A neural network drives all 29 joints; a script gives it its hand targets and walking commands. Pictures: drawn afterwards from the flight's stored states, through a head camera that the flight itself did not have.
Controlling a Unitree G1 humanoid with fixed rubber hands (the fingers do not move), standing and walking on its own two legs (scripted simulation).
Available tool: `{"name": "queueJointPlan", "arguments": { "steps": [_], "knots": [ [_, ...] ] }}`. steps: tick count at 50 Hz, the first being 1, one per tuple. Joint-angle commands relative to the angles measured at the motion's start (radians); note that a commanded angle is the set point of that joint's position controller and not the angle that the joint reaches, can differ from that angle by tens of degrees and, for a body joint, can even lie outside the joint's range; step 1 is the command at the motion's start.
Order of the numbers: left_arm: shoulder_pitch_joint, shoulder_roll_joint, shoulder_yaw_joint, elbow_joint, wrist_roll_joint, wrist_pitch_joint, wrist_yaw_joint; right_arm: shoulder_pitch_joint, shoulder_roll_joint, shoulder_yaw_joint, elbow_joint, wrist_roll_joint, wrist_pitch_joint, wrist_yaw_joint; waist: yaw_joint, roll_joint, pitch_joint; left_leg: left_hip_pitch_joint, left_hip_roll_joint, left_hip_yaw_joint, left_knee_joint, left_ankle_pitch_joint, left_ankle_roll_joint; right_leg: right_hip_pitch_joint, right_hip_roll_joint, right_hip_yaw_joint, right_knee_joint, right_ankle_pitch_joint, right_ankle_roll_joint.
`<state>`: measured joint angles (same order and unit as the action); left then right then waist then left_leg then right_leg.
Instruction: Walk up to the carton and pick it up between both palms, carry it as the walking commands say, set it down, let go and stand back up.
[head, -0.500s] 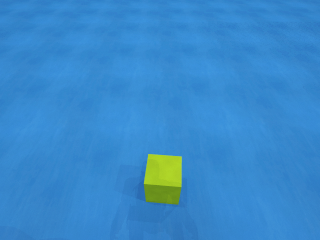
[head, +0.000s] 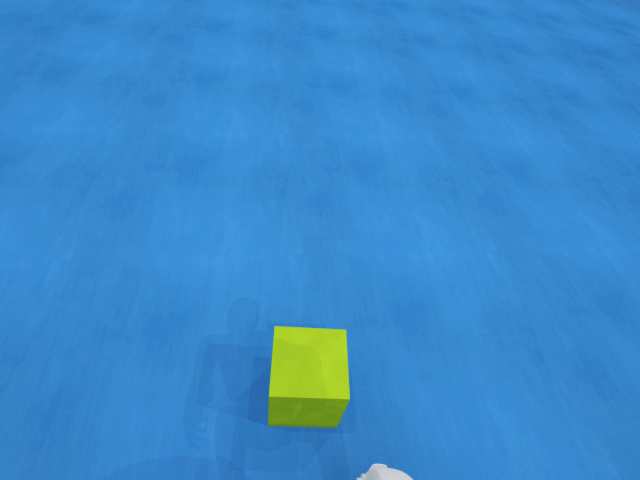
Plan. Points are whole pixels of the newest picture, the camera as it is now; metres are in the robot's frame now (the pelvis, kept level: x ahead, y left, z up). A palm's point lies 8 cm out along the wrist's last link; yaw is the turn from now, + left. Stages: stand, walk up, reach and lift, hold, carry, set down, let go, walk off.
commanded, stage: walk up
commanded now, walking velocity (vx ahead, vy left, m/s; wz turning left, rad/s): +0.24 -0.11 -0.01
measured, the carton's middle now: (306, 378) +0.52 -0.05 -0.66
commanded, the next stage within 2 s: stand in 1.90 s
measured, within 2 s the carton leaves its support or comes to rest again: neither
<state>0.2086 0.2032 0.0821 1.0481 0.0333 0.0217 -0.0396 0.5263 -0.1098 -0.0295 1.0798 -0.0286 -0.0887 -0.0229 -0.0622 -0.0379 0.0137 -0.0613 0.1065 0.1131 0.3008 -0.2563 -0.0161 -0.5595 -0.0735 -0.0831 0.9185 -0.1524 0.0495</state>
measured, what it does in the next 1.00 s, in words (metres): walks ahead: right foot, then left foot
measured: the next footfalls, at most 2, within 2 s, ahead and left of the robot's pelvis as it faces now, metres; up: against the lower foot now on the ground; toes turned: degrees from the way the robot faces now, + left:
right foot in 0.18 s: +0.18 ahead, -0.16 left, +0.00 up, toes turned +17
left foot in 0.52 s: +0.20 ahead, +0.07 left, +0.00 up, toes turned +6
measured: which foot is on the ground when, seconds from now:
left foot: down 0.00-0.18, up 0.20-0.50, down 0.52-0.84, up 0.86-1.00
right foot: up 0.00-0.16, down 0.18-1.00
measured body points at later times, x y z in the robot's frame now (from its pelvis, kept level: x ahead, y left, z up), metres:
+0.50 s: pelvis +0.12 -0.05 -0.02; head +0.15 -0.05 +0.43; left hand +0.14 +0.17 -0.17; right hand +0.17 -0.28 -0.17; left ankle +0.15 +0.07 -0.75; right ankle +0.15 -0.15 -0.75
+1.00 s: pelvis +0.09 -0.05 -0.02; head +0.12 -0.06 +0.43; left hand +0.15 +0.21 -0.16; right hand +0.15 -0.30 -0.17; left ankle +0.07 +0.08 -0.70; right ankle +0.15 -0.15 -0.75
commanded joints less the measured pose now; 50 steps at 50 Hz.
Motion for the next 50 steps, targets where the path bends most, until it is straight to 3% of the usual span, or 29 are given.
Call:
{"name": "queueJointPlan", "arguments": {
  "steps": [1, 6, 7, 8, 9, 10, 11, 13, 15, 17, 18, 20, 22, 25, 26, 27, 28, 30, 33, 37, 40, 42, 43, 44, 45, 46, 48, 49, 50],
  "knots": [
    [-0.092, -0.002, -0.010, -0.068, -0.005, -0.013, 0.000, 0.099, -0.140, -0.023, -0.004, -0.005, -0.007, -0.011, -0.012, 0.254, 0.107, 0.065, 0.215, -0.120, -0.078, 0.442, 0.102, -0.108, -0.010, -0.017, -0.127, 0.008, 0.001],
    [-0.099, -0.016, -0.024, -0.096, -0.014, -0.041, 0.009, 0.084, -0.154, -0.030, 0.035, -0.003, 0.016, -0.009, 0.012, 0.301, 0.094, -0.047, 0.155, -0.053, 0.004, 0.325, 0.098, 0.203, 0.052, -0.088, -0.360, -0.061, -0.031],
    [-0.027, -0.005, -0.018, -0.073, -0.014, -0.050, 0.014, 0.068, -0.162, -0.034, 0.039, 0.000, 0.021, -0.009, 0.051, 0.246, 0.081, -0.083, 0.153, -0.050, 0.070, 0.305, 0.086, 0.311, 0.062, -0.096, -0.431, -0.003, -0.039],
    [0.081, 0.034, -0.002, -0.035, -0.009, -0.065, 0.024, 0.074, -0.148, -0.029, 0.044, 0.002, 0.021, -0.006, 0.096, 0.143, 0.026, -0.140, 0.117, -0.020, 0.217, 0.323, 0.063, 0.476, 0.053, -0.083, -0.466, 0.024, -0.049],
    [0.221, 0.101, 0.016, -0.016, 0.001, -0.085, 0.038, 0.075, -0.124, -0.023, 0.026, 0.006, 0.018, -0.004, 0.155, 0.008, -0.087, -0.252, 0.079, 0.010, 0.423, 0.108, 0.023, 0.664, -0.128, 0.084, -0.472, 0.084, -0.073],
    [0.324, 0.226, 0.035, -0.003, -0.004, -0.086, 0.048, 0.109, -0.020, -0.004, -0.005, 0.028, 0.022, -0.010, 0.171, -0.260, -0.200, -0.463, -0.058, 0.048, 0.733, -0.381, -0.016, 0.804, -0.414, 0.415, -0.565, 0.294, -0.201],
    [0.313, 0.234, 0.039, 0.009, -0.028, -0.078, 0.050, 0.069, -0.082, -0.025, 0.005, 0.016, 0.035, -0.013, 0.170, -0.189, -0.207, -0.438, -0.035, -0.086, 0.833, -0.380, -0.003, 0.684, -0.443, 0.506, -0.610, 0.438, -0.256],
    [0.117, 0.073, -0.014, -0.021, -0.015, -0.089, 0.052, -0.004, -0.038, -0.014, 0.017, 0.015, 0.045, -0.004, 0.097, -0.081, -0.041, -0.408, 0.011, -0.111, 0.823, -0.259, 0.010, 0.484, -0.324, 0.277, -0.594, 0.532, -0.228],
    [0.030, 0.000, -0.039, -0.027, -0.014, -0.092, 0.064, 0.014, -0.024, -0.014, 0.032, 0.008, 0.060, -0.002, 0.032, -0.129, -0.011, -0.275, 0.016, -0.097, 0.675, -0.199, 0.007, 0.352, -0.210, 0.097, -0.590, 0.653, -0.179],
    [0.018, 0.029, -0.044, -0.025, -0.016, -0.093, 0.078, -0.024, -0.046, -0.021, 0.020, 0.021, 0.082, -0.009, 0.017, -0.146, -0.009, -0.261, -0.044, -0.060, 0.569, -0.197, -0.014, 0.375, -0.192, 0.047, -0.540, 0.980, -0.193],
    [0.044, 0.044, -0.045, -0.015, -0.014, -0.093, 0.080, -0.030, -0.050, -0.020, 0.018, 0.024, 0.091, -0.013, 0.014, -0.137, -0.041, -0.253, -0.052, -0.065, 0.534, -0.182, -0.016, 0.405, -0.200, 0.044, -0.533, 1.002, -0.206],
    [0.060, 0.051, -0.053, -0.009, -0.015, -0.086, 0.081, -0.053, -0.042, -0.011, 0.013, 0.024, 0.107, -0.018, 0.016, -0.115, -0.081, -0.215, -0.058, -0.068, 0.442, -0.128, -0.009, 0.417, -0.202, 0.043, -0.541, 0.864, -0.216],
    [0.045, 0.060, -0.052, -0.010, -0.018, -0.072, 0.078, -0.096, -0.058, -0.010, 0.007, 0.019, 0.118, -0.017, 0.022, -0.120, -0.080, -0.164, -0.058, -0.059, 0.367, -0.077, -0.003, 0.367, -0.205, 0.058, -0.570, 0.588, -0.212],
    [0.017, 0.090, -0.038, -0.020, -0.031, -0.038, 0.081, -0.171, -0.101, -0.017, -0.024, 0.006, 0.113, -0.015, 0.023, -0.063, -0.007, -0.073, -0.022, -0.058, 0.179, 0.152, -0.003, 0.235, -0.194, 0.085, -0.572, 0.167, -0.146],
    [0.041, 0.079, -0.034, -0.019, -0.032, -0.028, 0.080, -0.189, -0.140, -0.023, -0.042, -0.002, 0.101, -0.016, 0.035, -0.005, 0.009, -0.054, 0.043, -0.110, 0.133, 0.260, -0.003, 0.203, -0.170, 0.081, -0.548, 0.043, -0.104],
    [0.088, 0.046, -0.035, -0.018, -0.031, -0.020, 0.078, -0.207, -0.186, -0.028, -0.058, -0.010, 0.092, -0.017, 0.070, 0.117, 0.015, -0.067, 0.132, -0.191, 0.095, 0.343, 0.020, 0.191, -0.097, 0.026, -0.482, -0.083, -0.069],
    [0.123, -0.003, -0.047, -0.012, -0.040, -0.003, 0.082, -0.234, -0.182, -0.025, -0.067, -0.001, 0.093, -0.018, 0.074, 0.242, 0.010, -0.194, 0.187, -0.243, 0.015, 0.274, 0.089, 0.281, -0.025, -0.024, -0.430, -0.170, -0.039],
    [0.115, 0.008, -0.044, -0.012, -0.025, 0.009, 0.080, -0.293, -0.160, -0.019, -0.076, 0.004, 0.092, -0.020, 0.088, 0.220, 0.060, -0.273, 0.163, -0.260, -0.053, 0.115, 0.104, 0.337, -0.019, -0.003, -0.427, -0.139, -0.029],
    [0.109, 0.051, -0.034, -0.024, -0.021, -0.002, 0.077, -0.282, -0.192, -0.031, -0.081, 0.015, 0.090, -0.026, 0.077, 0.168, 0.031, -0.212, 0.127, -0.220, -0.013, 0.208, 0.090, 0.318, -0.040, 0.005, -0.436, -0.053, -0.031],
    [0.100, 0.049, -0.034, -0.052, -0.025, -0.003, 0.085, -0.259, -0.230, -0.051, -0.099, 0.011, 0.103, -0.025, 0.058, 0.142, -0.022, -0.189, 0.165, -0.214, 0.068, 0.385, 0.138, 0.279, -0.026, -0.009, -0.329, -0.049, -0.046],
    [0.102, 0.050, -0.036, -0.075, -0.017, -0.001, 0.083, -0.281, -0.220, -0.052, -0.120, 0.010, 0.121, -0.022, 0.068, 0.113, -0.038, -0.276, 0.136, -0.180, 0.086, 0.231, 0.123, 0.315, -0.045, 0.009, -0.339, -0.021, -0.060],
    [0.094, 0.088, -0.031, -0.091, -0.008, -0.004, 0.083, -0.301, -0.182, -0.044, -0.141, 0.015, 0.133, -0.017, 0.081, -0.031, -0.021, -0.323, 0.035, -0.099, 0.175, 0.012, 0.054, 0.294, -0.146, 0.124, -0.517, -0.038, -0.094],
    [0.091, 0.135, -0.023, -0.099, -0.008, -0.003, 0.084, -0.303, -0.150, -0.034, -0.152, 0.015, 0.137, -0.014, 0.090, -0.140, -0.020, -0.318, -0.043, -0.036, 0.298, -0.072, 0.017, 0.262, -0.241, 0.241, -0.652, -0.080, -0.147],
    [0.067, 0.154, -0.022, -0.111, -0.005, -0.003, 0.087, -0.289, -0.141, -0.033, -0.152, 0.006, 0.141, -0.009, 0.090, -0.184, -0.024, -0.300, -0.067, -0.032, 0.436, -0.179, 0.010, 0.222, -0.312, 0.312, -0.718, -0.126, -0.202],
    [0.046, 0.156, -0.023, -0.120, -0.001, -0.004, 0.091, -0.286, -0.145, -0.037, -0.152, 0.002, 0.145, -0.002, 0.085, -0.149, -0.013, -0.326, -0.071, -0.069, 0.567, -0.241, 0.011, 0.215, -0.331, 0.316, -0.727, -0.104, -0.239],
    [0.034, 0.165, -0.020, -0.124, 0.001, -0.005, 0.095, -0.285, -0.146, -0.042, -0.152, 0.003, 0.147, 0.002, 0.074, -0.114, -0.005, -0.363, -0.079, -0.093, 0.683, -0.263, 0.012, 0.227, -0.329, 0.289, -0.698, 0.028, -0.258],
    [0.003, 0.167, -0.018, -0.124, -0.004, -0.006, 0.097, -0.258, -0.132, -0.042, -0.143, 0.010, 0.142, 0.000, 0.045, -0.080, -0.040, -0.368, -0.081, -0.107, 0.755, -0.269, 0.003, 0.271, -0.265, 0.175, -0.622, 0.246, -0.247],
    [-0.010, 0.154, -0.020, -0.126, -0.002, -0.006, 0.093, -0.242, -0.128, -0.037, -0.134, 0.012, 0.136, -0.002, 0.043, -0.072, -0.071, -0.348, -0.077, -0.095, 0.698, -0.240, 0.000, 0.290, -0.226, 0.132, -0.617, 0.160, -0.224],
    [-0.008, 0.120, -0.031, -0.119, 0.002, -0.006, 0.085, -0.214, -0.115, -0.029, -0.116, 0.010, 0.131, 0.002, 0.048, -0.075, -0.099, -0.298, -0.072, -0.085, 0.564, -0.211, 0.006, 0.288, -0.181, 0.114, -0.656, -0.112, -0.202]
  ]
}}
